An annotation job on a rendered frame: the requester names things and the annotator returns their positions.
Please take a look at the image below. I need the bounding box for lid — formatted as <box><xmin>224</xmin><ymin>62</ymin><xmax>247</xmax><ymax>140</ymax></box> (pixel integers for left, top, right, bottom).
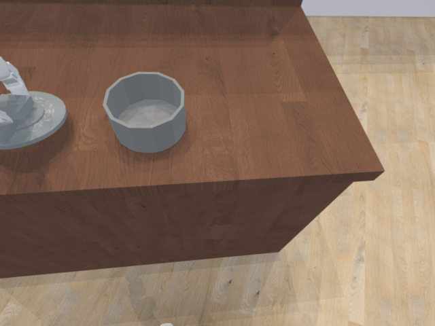
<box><xmin>0</xmin><ymin>91</ymin><xmax>67</xmax><ymax>149</ymax></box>

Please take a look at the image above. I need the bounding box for knob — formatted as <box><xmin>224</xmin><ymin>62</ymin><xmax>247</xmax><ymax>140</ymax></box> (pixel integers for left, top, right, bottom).
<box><xmin>0</xmin><ymin>94</ymin><xmax>34</xmax><ymax>120</ymax></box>

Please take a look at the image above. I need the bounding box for robot left hand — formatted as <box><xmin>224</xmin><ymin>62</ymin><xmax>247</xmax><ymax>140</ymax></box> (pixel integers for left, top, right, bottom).
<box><xmin>0</xmin><ymin>57</ymin><xmax>29</xmax><ymax>126</ymax></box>

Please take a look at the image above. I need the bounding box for pot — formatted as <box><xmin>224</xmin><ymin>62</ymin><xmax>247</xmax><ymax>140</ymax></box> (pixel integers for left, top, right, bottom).
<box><xmin>103</xmin><ymin>72</ymin><xmax>186</xmax><ymax>153</ymax></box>

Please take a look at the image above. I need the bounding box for table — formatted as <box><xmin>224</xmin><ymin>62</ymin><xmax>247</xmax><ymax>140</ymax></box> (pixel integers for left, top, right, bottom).
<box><xmin>0</xmin><ymin>0</ymin><xmax>385</xmax><ymax>278</ymax></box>

